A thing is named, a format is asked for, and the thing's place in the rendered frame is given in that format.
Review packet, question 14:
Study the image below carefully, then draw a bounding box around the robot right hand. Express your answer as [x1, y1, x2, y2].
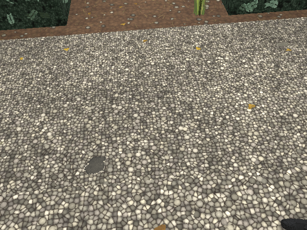
[280, 218, 307, 230]

